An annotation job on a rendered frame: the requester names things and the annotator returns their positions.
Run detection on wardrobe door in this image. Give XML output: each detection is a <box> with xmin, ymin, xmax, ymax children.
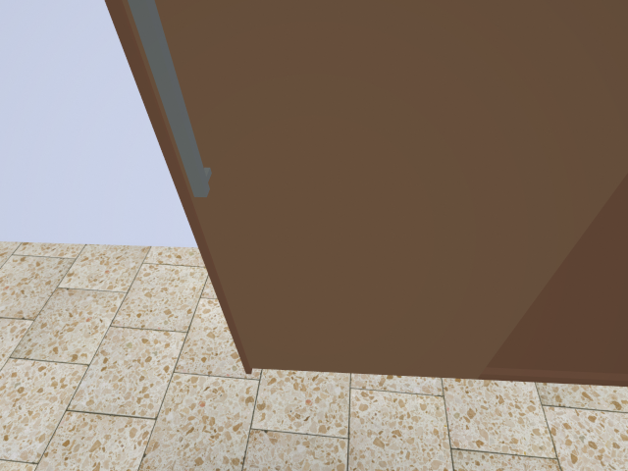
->
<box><xmin>122</xmin><ymin>0</ymin><xmax>628</xmax><ymax>379</ymax></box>
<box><xmin>487</xmin><ymin>174</ymin><xmax>628</xmax><ymax>374</ymax></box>

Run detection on handle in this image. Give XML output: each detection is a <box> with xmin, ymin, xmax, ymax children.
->
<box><xmin>128</xmin><ymin>0</ymin><xmax>212</xmax><ymax>197</ymax></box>

